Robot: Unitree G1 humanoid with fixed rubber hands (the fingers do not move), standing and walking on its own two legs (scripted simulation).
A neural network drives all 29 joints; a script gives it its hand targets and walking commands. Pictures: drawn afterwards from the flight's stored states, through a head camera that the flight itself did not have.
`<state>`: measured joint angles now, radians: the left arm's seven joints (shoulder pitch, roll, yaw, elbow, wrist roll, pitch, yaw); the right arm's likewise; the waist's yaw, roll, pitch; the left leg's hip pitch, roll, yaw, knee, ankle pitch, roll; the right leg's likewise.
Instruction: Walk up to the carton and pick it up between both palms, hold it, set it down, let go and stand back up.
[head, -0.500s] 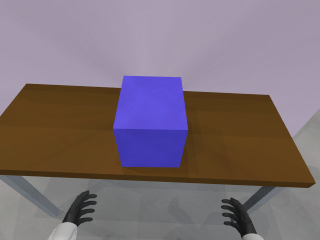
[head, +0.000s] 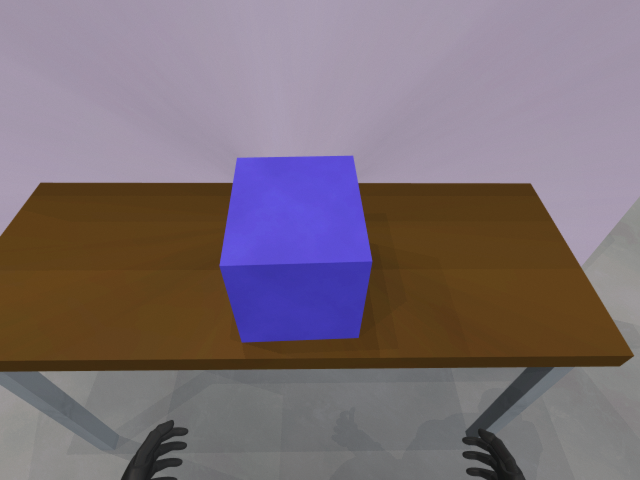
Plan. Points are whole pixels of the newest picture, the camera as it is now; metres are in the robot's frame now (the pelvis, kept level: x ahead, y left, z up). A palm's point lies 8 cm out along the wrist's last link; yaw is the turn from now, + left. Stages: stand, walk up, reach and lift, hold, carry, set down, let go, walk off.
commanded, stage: stand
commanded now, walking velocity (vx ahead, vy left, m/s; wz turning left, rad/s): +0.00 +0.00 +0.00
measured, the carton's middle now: (298, 248) +0.47 +0.06 -0.01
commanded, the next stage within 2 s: none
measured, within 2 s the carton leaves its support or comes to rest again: neither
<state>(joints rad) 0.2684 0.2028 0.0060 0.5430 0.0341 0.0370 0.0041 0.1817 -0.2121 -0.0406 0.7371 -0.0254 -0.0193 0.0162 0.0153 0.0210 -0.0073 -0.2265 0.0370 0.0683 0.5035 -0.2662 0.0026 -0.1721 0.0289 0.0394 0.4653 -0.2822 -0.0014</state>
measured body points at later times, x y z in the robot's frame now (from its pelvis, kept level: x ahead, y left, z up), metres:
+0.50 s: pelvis +0.01 +0.01 +0.00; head +0.00 +0.00 +0.45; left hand +0.04 +0.23 -0.14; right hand -0.04 -0.22 -0.16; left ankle +0.00 +0.11 -0.74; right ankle -0.02 -0.12 -0.74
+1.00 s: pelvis -0.01 +0.03 +0.00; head -0.02 +0.01 +0.45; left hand -0.03 +0.23 -0.16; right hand -0.08 -0.16 -0.17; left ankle +0.00 +0.11 -0.74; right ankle -0.02 -0.12 -0.74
